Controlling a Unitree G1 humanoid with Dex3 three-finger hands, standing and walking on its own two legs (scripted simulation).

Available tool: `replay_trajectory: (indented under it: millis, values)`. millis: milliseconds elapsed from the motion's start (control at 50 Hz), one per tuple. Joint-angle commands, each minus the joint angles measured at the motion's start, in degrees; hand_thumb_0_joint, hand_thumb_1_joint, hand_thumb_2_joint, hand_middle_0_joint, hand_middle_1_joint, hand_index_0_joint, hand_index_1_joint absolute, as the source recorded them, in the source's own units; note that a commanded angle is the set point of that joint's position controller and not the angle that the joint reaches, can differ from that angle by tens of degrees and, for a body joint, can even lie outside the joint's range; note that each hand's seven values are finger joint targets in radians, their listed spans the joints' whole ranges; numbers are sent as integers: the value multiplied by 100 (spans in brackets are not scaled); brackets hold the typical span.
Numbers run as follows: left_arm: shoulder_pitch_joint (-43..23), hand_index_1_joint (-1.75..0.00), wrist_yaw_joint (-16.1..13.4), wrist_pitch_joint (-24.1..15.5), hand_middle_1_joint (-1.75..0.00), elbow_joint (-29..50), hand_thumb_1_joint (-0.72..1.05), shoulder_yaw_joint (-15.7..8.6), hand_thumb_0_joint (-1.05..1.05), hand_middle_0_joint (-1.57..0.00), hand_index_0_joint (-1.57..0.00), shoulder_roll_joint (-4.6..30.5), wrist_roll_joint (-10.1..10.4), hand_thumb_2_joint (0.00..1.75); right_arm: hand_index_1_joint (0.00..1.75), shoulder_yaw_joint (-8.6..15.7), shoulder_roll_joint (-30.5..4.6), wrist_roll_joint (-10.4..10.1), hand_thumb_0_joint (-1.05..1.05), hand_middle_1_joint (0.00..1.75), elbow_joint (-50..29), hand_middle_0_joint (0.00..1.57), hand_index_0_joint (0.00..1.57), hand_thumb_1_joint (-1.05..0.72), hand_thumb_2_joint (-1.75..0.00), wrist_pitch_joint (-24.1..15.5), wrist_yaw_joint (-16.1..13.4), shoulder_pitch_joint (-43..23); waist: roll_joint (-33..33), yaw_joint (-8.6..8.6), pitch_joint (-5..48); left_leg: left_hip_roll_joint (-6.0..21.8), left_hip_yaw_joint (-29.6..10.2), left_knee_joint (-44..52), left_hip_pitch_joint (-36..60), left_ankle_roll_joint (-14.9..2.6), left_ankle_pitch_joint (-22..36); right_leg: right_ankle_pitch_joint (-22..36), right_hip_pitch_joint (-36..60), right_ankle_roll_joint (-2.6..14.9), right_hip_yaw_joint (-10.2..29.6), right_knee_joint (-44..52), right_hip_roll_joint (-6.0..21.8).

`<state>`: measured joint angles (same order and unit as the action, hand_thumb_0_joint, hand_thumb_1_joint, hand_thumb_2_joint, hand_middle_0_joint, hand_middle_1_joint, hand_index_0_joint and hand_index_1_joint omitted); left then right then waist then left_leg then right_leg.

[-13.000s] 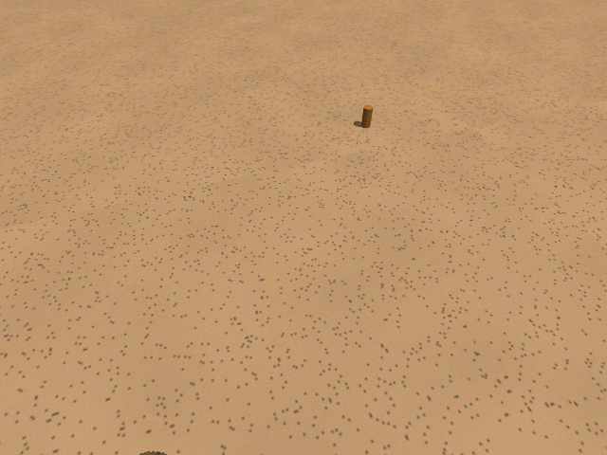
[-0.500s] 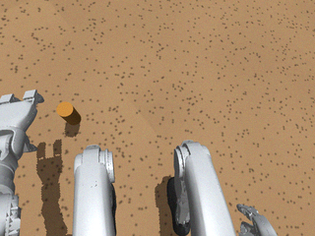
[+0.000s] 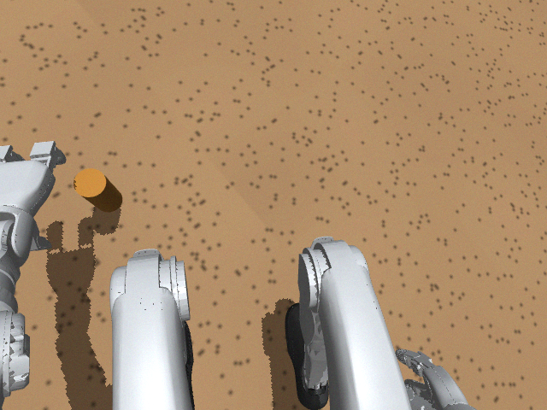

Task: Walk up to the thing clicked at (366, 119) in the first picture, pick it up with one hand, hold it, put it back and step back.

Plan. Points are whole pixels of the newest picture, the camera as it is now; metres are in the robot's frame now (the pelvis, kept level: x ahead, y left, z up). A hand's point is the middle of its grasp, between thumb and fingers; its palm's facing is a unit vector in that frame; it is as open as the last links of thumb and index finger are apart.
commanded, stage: rise first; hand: left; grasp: from above
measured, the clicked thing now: (100, 192) +0.46 +0.28 -0.29
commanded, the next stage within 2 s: approach in 0.28 s
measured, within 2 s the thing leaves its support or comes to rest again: neither
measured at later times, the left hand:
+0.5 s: hand (51, 205) +0.41 +0.32 -0.18, palm faces -0.45 -0.08 -0.89, open 14.1 cm
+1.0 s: hand (84, 173) +0.46 +0.28 -0.17, palm faces -0.47 -0.08 -0.88, open 14.2 cm
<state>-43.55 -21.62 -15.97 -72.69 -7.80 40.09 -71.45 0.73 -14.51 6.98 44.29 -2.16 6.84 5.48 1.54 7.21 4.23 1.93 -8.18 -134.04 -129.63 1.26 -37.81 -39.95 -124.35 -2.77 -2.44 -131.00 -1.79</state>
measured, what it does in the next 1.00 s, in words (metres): stands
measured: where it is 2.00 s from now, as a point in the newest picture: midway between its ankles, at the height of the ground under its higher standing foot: (244, 381)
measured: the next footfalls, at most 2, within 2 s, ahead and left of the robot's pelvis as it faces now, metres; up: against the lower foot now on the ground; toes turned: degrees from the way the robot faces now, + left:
none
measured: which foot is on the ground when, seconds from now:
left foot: down 0.00-1.00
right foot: down 0.00-1.00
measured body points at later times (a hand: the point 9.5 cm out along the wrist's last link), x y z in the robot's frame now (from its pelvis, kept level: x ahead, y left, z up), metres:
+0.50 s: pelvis +0.00 +0.00 -0.01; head +0.23 +0.06 +0.37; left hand +0.43 +0.32 -0.13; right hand +0.09 -0.28 -0.13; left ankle +0.09 +0.13 -0.31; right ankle +0.10 -0.13 -0.31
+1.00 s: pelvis +0.00 +0.00 -0.01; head +0.24 +0.04 +0.37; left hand +0.48 +0.28 -0.12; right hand +0.03 -0.27 -0.13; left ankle +0.09 +0.13 -0.31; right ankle +0.10 -0.13 -0.31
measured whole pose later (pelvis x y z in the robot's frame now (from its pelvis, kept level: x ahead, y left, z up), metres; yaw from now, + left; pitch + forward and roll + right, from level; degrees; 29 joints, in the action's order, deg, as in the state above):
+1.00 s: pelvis +0.00 +0.00 -0.01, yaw -1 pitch +33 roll -6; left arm -54.0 -21.3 -5.5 -83.6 -6.2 39.7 -67.5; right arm -3.2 -15.2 7.0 43.7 -2.6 8.2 9.0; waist -0.9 14.2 2.2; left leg 2.8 -8.8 -135.9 -131.3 1.4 -38.5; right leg -39.5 -127.1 -2.7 -2.8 -132.6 -2.9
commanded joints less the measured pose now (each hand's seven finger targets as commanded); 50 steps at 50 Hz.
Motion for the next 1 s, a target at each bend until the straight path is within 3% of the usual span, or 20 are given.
replay_trajectory:
  millis: [0, 100, 140, 340, 360, 400, 420, 480, 560, 620, 700, 760, 860, 920, 980]
  values:
    - [-1546, -99, -293, 48, -99, 825, -52, -267, 0, -9, -9, 1557, 77, 98, 30, 457, -1337, 32, 0, 30, -110, 20, 20, -90, -90, -58, -76, 1055, -1502, -23, 3841, -108, 574, 1410, 3226, -243, 743, 1018, 1343, 472, -558, 1359, -92]
    - [-1379, -101, -317, 114, -102, 681, -54, -275, 0, -7, -8, 1523, 107, 99, 30, 429, -1299, 20, 0, 30, -94, 20, 20, -91, -90, -55, -60, 1065, -1393, -76, 3802, -117, 597, 1371, 3151, -252, 829, 1105, 1413, 482, -533, 1357, -100]
    - [-1560, -101, -331, 119, -101, 646, -55, -299, 0, -7, -7, 1587, 97, 100, 30, 419, -1340, 37, 0, 30, -77, 20, 20, -91, -90, -64, -42, 1095, -1467, 27, 3738, -109, 590, 1336, 3075, -263, 804, 1110, 1374, 469, -549, 1314, -96]
    - [-1499, -101, -366, 72, -102, 414, -53, -298, 0, -8, -9, 1586, 111, 98, 30, 342, -1337, 68, 0, 30, -93, 20, 20, -91, -90, -85, -15, 1159, -1280, 78, 3670, -132, 654, 1186, 2811, -293, 778, 1122, 1573, 445, -534, 1358, -110]
    - [-1532, -101, -368, 67, -97, 524, -61, -307, 0, -9, -5, 1598, 108, 106, 30, 342, -1353, 70, 0, 30, -85, 20, 20, -91, -90, -81, -22, 1148, -1324, 35, 3831, -129, 642, 1187, 2924, -282, 848, 1182, 1583, 447, -535, 1325, -120]
    - [-1561, -103, -380, 73, -105, 496, -53, -196, 0, -6, -7, 1439, 125, 98, 30, 351, -1346, 76, 0, 30, -79, 20, 20, -90, -90, -81, -16, 1153, -1423, 96, 3854, -123, 641, 1172, 2977, -268, 897, 1244, 1542, 454, -544, 1316, -127]
    - [-1677, -103, -388, 76, -104, 442, -54, -103, 0, -7, -7, 1317, 113, 98, 30, 339, -1353, 85, 0, 30, -68, 20, 20, -90, -90, -90, -1, 1187, -1381, 236, 3747, -120, 614, 1147, 2911, -275, 880, 1249, 1499, 442, -575, 1290, -124]
    - [-2105, -104, -451, 57, -106, 243, -53, 225, 0, -6, -7, 1071, 105, 97, 30, 304, -1359, 101, 0, 30, -26, 20, 20, -91, -90, -132, 2, 1209, -1226, 413, 3474, -105, 579, 1104, 2650, -292, 562, 994, 1280, 458, -592, 1385, -154]
    - [-2856, -105, -659, 101, -106, 290, -54, 430, 0, -7, -7, 949, 11, 99, 30, 233, -1396, 165, 0, 30, 59, 20, 20, -91, -90, -203, -27, 1291, -1459, 599, 3653, -98, 567, 1026, 2776, -258, 551, 984, 1208, 454, -609, 1343, -163]
    - [-3112, -103, -904, 339, -104, -10, -55, 348, 0, -7, -7, 998, -101, 100, 30, 177, -1458, 199, 0, 30, 67, 20, 20, -90, -90, -242, -34, 1322, -1852, 673, 3719, -86, 510, 1130, 3102, -214, 661, 1071, 993, 455, -708, 1139, -133]
    - [-3174, -102, -1031, 768, -101, -483, -58, 61, 0, -7, -6, 1374, -163, 102, 30, 95, -1503, 207, 0, 30, -6, 20, 20, -91, -90, -232, -17, 1287, -2007, 579, 3825, -90, 582, 1160, 3088, -218, 788, 1256, 1084, 493, -668, 1112, -109]
    - [-2988, -102, -934, 1059, -100, -477, -59, -110, 0, -7, -6, 1588, -112, 103, 30, 30, -1476, 183, 0, 30, -97, 20, 20, -91, -90, -202, 20, 1274, -2068, 459, 4193, -112, 676, 1124, 3032, -261, 1004, 1506, 1470, 491, -607, 1129, -122]
    - [-2202, -102, -433, 1302, -102, -847, -57, 12, 0, -7, -7, 1405, 291, 101, 30, 9, -1382, 51, 0, 30, -162, 20, 20, -91, -90, -120, 48, 1249, -1306, 422, 3716, -132, 718, 1081, 2287, -383, 834, 1387, 1880, 426, -529, 1316, -180]
    - [-1980, -104, -53, 1155, -104, -614, -56, 42, 0, -7, -7, 1507, 493, 99, 30, 13, -1361, -6, 0, 30, -217, 20, 20, -91, -90, -103, 66, 1286, -896, 430, 3454, -151, 712, 1024, 1833, -443, 698, 1240, 2185, 371, -461, 1405, -172]
    - [-1769, -105, 205, 822, -106, -430, -54, 143, 0, -7, -8, 1272, 635, 97, 30, 35, -1360, 1, 0, 30, -238, 20, 20, -91, -90, -102, 86, 1298, -678, 465, 3384, -151, 652, 947, 1792, -427, 705, 1254, 2279, 351, -482, 1385, -187]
